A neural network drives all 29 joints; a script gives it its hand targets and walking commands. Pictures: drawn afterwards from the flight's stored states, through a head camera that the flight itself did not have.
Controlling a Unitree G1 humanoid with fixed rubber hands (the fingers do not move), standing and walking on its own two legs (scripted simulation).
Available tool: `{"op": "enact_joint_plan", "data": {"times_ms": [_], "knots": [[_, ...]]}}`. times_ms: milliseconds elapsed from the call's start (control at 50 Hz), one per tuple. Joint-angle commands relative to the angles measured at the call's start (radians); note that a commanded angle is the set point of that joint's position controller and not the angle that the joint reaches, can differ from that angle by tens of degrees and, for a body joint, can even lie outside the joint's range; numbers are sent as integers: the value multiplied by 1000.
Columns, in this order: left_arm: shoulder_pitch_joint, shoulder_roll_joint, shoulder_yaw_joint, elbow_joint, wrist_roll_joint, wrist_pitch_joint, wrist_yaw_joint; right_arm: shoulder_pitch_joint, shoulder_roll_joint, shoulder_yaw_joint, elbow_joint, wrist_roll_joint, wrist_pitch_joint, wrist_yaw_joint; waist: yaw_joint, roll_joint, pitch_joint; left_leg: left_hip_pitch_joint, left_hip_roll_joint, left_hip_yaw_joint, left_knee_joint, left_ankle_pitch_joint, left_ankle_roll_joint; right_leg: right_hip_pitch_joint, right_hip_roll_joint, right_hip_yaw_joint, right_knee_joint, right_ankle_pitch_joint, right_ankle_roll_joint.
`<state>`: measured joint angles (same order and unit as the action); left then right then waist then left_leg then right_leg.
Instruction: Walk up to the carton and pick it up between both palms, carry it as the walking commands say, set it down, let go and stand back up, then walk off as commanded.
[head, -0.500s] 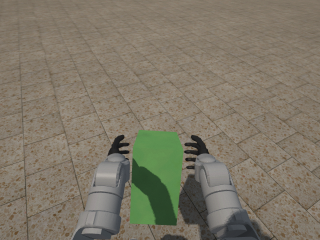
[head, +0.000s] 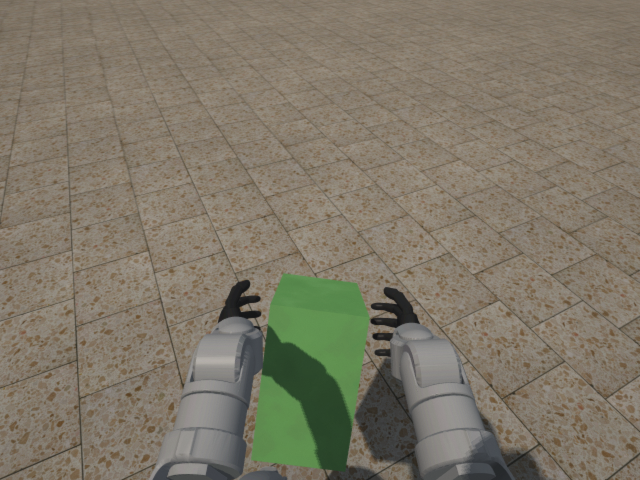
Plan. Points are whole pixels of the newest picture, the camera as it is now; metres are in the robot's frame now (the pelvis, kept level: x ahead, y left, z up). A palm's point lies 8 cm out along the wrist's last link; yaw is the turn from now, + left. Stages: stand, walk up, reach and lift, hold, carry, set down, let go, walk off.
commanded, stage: carry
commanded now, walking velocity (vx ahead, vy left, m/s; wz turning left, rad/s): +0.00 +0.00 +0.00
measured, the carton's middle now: (310, 360) +0.37 +0.01 -0.12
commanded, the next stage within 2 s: hold in 1.84 s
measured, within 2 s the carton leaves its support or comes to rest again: neither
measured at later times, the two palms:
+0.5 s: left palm (233, 366) +0.26 +0.10 +0.06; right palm (423, 367) +0.26 -0.12 +0.05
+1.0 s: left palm (247, 359) +0.27 +0.09 +0.05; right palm (431, 362) +0.26 -0.14 +0.05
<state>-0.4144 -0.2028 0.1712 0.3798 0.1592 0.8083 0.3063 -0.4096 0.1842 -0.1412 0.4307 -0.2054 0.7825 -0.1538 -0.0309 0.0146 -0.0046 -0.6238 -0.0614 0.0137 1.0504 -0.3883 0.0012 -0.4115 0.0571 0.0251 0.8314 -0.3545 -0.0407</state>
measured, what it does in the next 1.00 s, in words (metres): steps on the spot: left foot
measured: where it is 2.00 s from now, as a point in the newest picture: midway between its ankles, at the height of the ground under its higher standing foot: outside the picture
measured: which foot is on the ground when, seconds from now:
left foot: up 0.00-0.06, down 0.08-1.00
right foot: down 0.00-1.00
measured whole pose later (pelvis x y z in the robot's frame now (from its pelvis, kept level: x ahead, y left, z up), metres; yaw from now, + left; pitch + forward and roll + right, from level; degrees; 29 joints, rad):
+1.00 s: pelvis -0.05 -0.02 +0.02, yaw +0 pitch -1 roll +1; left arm -0.44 -0.20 0.17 0.38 0.16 0.82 0.32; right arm -0.45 0.18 -0.14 0.43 -0.21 0.81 -0.17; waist -0.03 0.00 0.00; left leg -0.43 -0.04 0.01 0.67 -0.24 0.04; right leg -0.47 0.06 0.02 0.65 -0.16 -0.05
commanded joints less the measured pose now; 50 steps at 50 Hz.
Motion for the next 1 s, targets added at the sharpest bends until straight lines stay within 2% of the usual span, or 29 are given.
{"op": "enact_joint_plan", "data": {"times_ms": [0, 20, 40, 60, 80, 100, 120, 140, 160, 220, 280, 300, 380, 480, 520, 540, 580, 620, 680, 720, 740, 760, 780, 820, 840, 860, 880, 920, 980], "knots": [[-996, -1089, -587, -92, -260, -125, -445, -971, 1016, 510, -178, 335, -144, 298, 9, -82, -440, 314, 37, -26, -346, 2, 2, -28, -148, 158, -313, -75, -86], [-957, -1061, -572, -96, -258, -126, -439, -943, 1036, 527, -201, 335, -141, 294, 10, -71, -498, 393, 45, -40, -527, 44, 16, 15, -136, 145, -235, -4, -90], [-930, -1047, -580, -124, -270, -122, -433, -944, 1036, 533, -233, 344, -136, 288, 16, -42, -557, 484, 115, -171, -645, 84, 43, 23, -117, 135, -141, 91, -61], [-858, -1037, -583, -124, -279, -101, -426, -876, 1008, 513, -215, 345, -119, 285, 32, 92, -561, 564, 251, -372, -625, 428, 83, -51, -84, 131, -78, 32, -19], [-838, -1044, -588, -128, -289, -99, -421, -850, 1002, 491, -222, 345, -117, 282, 50, 142, -565, 610, 297, -379, -566, 712, 99, -81, -91, 111, -96, -44, -10], [-816, -1053, -577, -98, -270, -100, -421, -821, 998, 475, -199, 326, -115, 284, 48, 131, -560, 616, 288, -294, -532, 854, 118, -64, -89, 75, -146, -14, 6], [-755, -1025, -577, -114, -259, -104, -420, -717, 1044, 498, -216, 325, -116, 289, 44, 94, -567, 587, 278, -282, -526, 851, 98, -32, -81, 80, -154, 6, 5], [-842, -1049, -584, -111, -260, -106, -420, -808, 1015, 468, -181, 321, -116, 286, 34, 84, -589, 555, 257, -284, -534, 752, 68, 8, -86, 87, -149, 6, -10], [-836, -1061, -598, -132, -274, -107, -423, -773, 1038, 479, -199, 323, -114, 288, 30, 62, -601, 536, 249, -271, -530, 686, 64, 47, -100, 91, -155, 40, -12], [-830, -1069, -609, -160, -292, -102, -427, -810, 1042, 513, -284, 344, -114, 287, 28, 11, -576, 446, 211, -243, -564, 337, 71, 104, -130, 122, -206, 111, -33], [-849, -1063, -594, -151, -278, -83, -428, -807, 1042, 492, -240, 327, -93, 291, 30, 44, -475, 334, 218, -288, -690, -104, 80, 80, -104, 114, -213, -3, -41], [-834, -1066, -591, -145, -279, -81, -430, -778, 1050, 486, -233, 317, -88, 292, 29, 45, -461, 300, 222, -298, -716, -188, 83, 88, -96, 104, -205, -11, -36], [-850, -1060, -580, -128, -274, -76, -433, -790, 1064, 474, -204, 309, -83, 295, 33, 73, -428, 208, 227, -295, -751, -315, 90, 114, -69, 89, -135, -26, -35], [-828, -1058, -562, -125, -278, -71, -438, -794, 1075, 494, -231, 309, -77, 291, 40, 72, -430, 125, 232, -276, -733, -341, 114, 182, -61, 88, -101, -33, -42], [-821, -1054, -558, -124, -275, -72, -444, -807, 1080, 504, -234, 311, -75, 291, 45, 46, -429, 111, 207, -237, -688, -334, 92, 204, -95, 127, -186, -56, -46], [-841, -1049, -552, -133, -277, -72, -445, -814, 1081, 504, -234, 310, -74, 289, 44, -17, -436, 110, 189, -224, -664, -330, 82, 208, -115, 153, -236, -97, -48], [-837, -1044, -541, -131, -265, -65, -443, -797, 1088, 507, -223, 314, -66, 292, 29, -137, -398, 188, 103, -130, -522, -246, 46, 67, -208, 305, -483, -332, -59], [-828, -1051, -544, -109, -255, -60, -445, -823, 1099, 510, -222, 319, -72, 293, 20, -184, -426, 353, 42, -58, -388, -96, 47, -74, -247, 334, -588, -401, -49], [-852, -1065, -584, -164, -292, -64, -447, -844, 1109, 547, -279, 344, -80, 290, 14, -129, -510, 420, 63, -60, -464, 48, 73, -9, -196, 213, -504, -185, -22], [-844, -1064, -593, -172, -301, -67, -448, -864, 1097, 569, -331, 356, -80, 286, 18, -98, -540, 392, 96, -106, -521, 39, 84, 63, -184, 193, -433, -104, -26], [-840, -1060, -592, -187, -301, -63, -443, -855, 1094, 570, -335, 367, -74, 285, 20, -76, -539, 376, 95, -104, -523, 15, 83, 78, -189, 198, -428, -116, -34], [-839, -1061, -595, -198, -301, -65, -445, -843, 1097, 571, -343, 364, -74, 286, 21, -122, -539, 362, 96, -105, -523, -19, 79, 94, -196, 215, -456, -130, -30], [-815, -1063, -589, -198, -296, -59, -444, -821, 1101, 571, -335, 367, -67, 288, 19, -131, -512, 354, 88, -92, -508, -38, 75, 78, -213, 243, -490, -179, -30], [-829, -1063, -592, -220, -300, -56, -441, -830, 1100, 568, -347, 370, -66, 288, 17, -114, -521, 386, 95, -111, -533, -53, 79, 47, -207, 233, -482, -188, -26], [-810, -1067, -597, -215, -304, -53, -442, -813, 1094, 562, -348, 365, -65, 287, 16, -62, -522, 386, 122, -155, -580, -78, 85, 51, -188, 205, -422, -159, -25], [-820, -1061, -594, -210, -303, -56, -443, -833, 1095, 570, -351, 367, -67, 286, 19, -78, -517, 372, 140, -170, -603, -89, 84, 58, -170, 189, -404, -110, -20], [-799, -1067, -593, -203, -302, -53, -443, -829, 1089, 565, -360, 363, -68, 286, 22, -36, -528, 368, 158, -196, -624, -88, 87, 84, -163, 179, -369, -57, -21], [-828, -1063, -612, -231, -319, -59, -440, -835, 1082, 568, -382, 367, -69, 284, 25, -36, -539, 341, 164, -187, -627, -71, 78, 122, -164, 181, -355, -18, -28], [-821, -1054, -621, -243, -322, -56, -435, -799, 1082, 555, -357, 361, -62, 286, 23, 0, -543, 346, 174, -196, -627, -74, 74, 132, -157, 170, -327, -19, -33]]}}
